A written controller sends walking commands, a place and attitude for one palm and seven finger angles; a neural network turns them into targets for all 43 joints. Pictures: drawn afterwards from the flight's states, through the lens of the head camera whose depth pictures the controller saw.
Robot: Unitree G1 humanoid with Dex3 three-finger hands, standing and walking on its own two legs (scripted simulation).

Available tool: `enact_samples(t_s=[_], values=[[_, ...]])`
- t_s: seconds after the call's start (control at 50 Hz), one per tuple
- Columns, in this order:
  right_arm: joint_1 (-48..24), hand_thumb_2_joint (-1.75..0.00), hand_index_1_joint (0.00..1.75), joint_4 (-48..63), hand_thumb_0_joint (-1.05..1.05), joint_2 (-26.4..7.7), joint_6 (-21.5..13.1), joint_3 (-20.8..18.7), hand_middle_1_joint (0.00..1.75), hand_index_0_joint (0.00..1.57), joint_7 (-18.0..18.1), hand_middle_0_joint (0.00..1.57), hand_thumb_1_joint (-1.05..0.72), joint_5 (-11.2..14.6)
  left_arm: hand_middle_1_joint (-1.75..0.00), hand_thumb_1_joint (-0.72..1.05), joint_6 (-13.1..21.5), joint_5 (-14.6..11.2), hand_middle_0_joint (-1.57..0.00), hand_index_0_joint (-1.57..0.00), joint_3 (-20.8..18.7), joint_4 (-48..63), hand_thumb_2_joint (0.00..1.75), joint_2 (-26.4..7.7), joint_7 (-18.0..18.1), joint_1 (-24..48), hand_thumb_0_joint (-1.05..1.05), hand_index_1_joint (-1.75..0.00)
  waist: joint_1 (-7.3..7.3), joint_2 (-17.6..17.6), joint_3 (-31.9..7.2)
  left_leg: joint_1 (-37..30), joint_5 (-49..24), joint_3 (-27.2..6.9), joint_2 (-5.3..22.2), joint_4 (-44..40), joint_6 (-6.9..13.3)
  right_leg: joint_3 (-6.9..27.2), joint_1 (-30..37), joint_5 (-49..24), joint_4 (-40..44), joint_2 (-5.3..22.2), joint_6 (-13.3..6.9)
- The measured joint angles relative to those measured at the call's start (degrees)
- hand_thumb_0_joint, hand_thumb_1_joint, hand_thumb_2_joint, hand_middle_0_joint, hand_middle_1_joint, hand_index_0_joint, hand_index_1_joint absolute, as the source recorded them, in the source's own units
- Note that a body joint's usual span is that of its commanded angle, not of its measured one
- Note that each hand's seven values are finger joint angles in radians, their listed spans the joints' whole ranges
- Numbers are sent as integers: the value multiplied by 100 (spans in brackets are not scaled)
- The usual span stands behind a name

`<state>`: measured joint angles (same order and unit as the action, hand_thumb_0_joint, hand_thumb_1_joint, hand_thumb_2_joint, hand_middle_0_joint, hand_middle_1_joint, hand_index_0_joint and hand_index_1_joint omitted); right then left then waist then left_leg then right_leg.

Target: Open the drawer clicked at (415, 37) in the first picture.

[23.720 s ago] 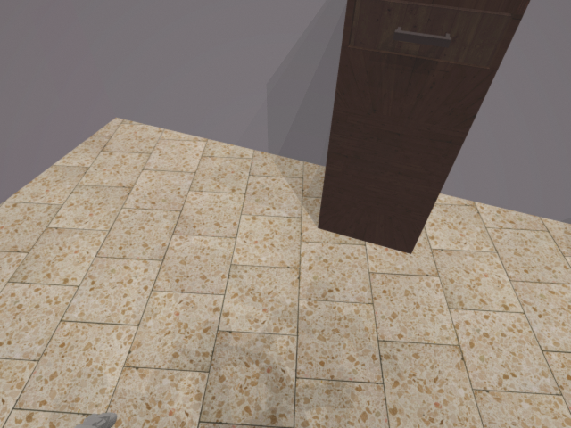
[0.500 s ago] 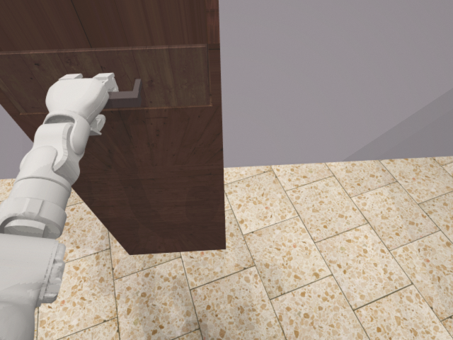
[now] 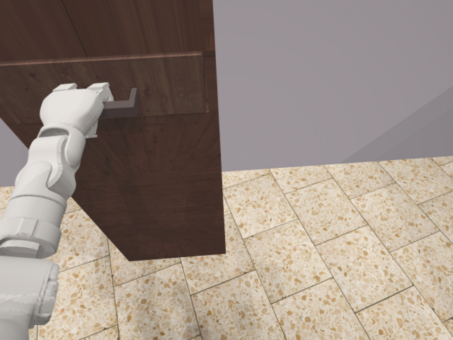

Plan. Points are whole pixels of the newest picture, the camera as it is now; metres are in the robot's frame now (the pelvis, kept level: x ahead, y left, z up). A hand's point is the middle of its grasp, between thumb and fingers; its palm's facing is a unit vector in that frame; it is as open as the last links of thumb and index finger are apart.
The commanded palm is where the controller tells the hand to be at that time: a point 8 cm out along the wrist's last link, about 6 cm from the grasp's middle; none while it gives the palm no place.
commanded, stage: pull the drawer open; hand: left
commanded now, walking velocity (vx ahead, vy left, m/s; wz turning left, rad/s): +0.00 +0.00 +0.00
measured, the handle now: (97, 102) +0.50 +0.24 +0.15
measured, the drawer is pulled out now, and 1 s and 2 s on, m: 0.00 0.02 0.09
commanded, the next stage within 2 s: none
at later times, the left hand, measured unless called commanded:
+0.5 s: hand (87, 136) +0.44 +0.25 +0.12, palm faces -0.04 -0.02 -1.00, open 5.2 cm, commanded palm +0.43 +0.26 +0.17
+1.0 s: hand (87, 138) +0.43 +0.25 +0.12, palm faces +0.04 -0.04 -1.00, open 5.2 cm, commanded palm +0.38 +0.26 +0.17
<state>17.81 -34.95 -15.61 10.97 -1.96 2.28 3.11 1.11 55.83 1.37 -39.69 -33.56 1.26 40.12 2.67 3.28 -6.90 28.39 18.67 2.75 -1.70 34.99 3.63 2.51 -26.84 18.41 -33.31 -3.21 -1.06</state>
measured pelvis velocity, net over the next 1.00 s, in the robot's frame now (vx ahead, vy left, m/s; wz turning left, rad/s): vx -0.01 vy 0.00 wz -0.01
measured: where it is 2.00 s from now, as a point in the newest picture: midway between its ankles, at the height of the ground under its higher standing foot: outside the picture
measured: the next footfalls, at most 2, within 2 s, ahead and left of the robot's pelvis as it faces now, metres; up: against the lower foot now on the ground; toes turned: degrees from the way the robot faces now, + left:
none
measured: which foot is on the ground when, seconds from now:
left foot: down 0.00-1.00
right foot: down 0.00-1.00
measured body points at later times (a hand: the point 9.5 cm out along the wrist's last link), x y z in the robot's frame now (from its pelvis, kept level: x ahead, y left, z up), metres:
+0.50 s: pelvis +0.00 -0.01 +0.00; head +0.05 -0.02 +0.45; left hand +0.43 +0.25 +0.18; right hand +0.14 -0.26 -0.12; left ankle -0.02 +0.08 -0.73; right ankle -0.03 -0.11 -0.73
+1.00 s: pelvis -0.01 +0.00 +0.00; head +0.04 -0.02 +0.45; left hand +0.43 +0.25 +0.18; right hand +0.05 -0.28 -0.13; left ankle -0.02 +0.08 -0.73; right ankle -0.03 -0.11 -0.73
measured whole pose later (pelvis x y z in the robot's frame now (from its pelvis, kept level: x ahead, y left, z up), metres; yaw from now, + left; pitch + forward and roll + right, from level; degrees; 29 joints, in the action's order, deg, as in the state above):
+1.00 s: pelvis -0.01 +0.00 +0.00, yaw -1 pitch +11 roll -1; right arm 19.0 -36.0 -16.6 11.0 -2.4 3.0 3.7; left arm 2.1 54.7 -1.0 -36.4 -34.8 2.1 35.0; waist 3.4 3.3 -6.3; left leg 27.1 18.1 3.4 -1.1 34.5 3.3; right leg 3.2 -26.0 17.7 -33.1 -3.8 -1.4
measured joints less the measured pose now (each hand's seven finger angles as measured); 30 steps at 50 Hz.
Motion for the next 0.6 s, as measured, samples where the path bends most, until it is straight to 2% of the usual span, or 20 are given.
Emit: enact_samples(t_s=[0.24,0.32,0.42,0.6], values=[[-358,-90,30,92,1,-23,27,39,30,20,-130,20,-91,29,-135,81,-494,-218,-29,-40,90,1348,82,146,-151,-878,1,-135,-120,33,13,-276,58,-33,-44,-117,14,-18,301,70,141,40,21],[-508,-90,30,-2,1,-34,-22,85,30,20,-66,20,-91,47,-135,80,-552,-157,-30,-40,427,1052,83,246,-183,-449,1,-135,-223,6,52,-229,83,-163,-84,-36,8,-152,309,123,85,75,11],[-657,-90,30,-118,1,16,-21,123,30,21,29,20,-91,9,-134,80,-400,-21,-34,-41,638,364,85,315,-291,181,1,-135,-284,-42,40,-79,48,-274,-105,60,-25,-273,192,133,-9,93,-25],[-448,-90,30,-110,1,103,-18,162,30,21,149,20,-91,-10,-134,80,122,56,-37,-42,405,-645,86,119,-316,710,1,-135,-112,-76,62,97,-9,-276,-56,187,-79,-289,-15,92,-186,47,-81]])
